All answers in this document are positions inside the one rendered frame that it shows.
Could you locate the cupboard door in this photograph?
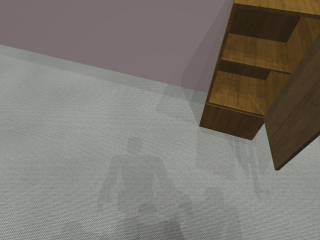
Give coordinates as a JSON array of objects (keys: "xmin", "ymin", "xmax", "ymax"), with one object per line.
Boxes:
[{"xmin": 263, "ymin": 33, "xmax": 320, "ymax": 171}]

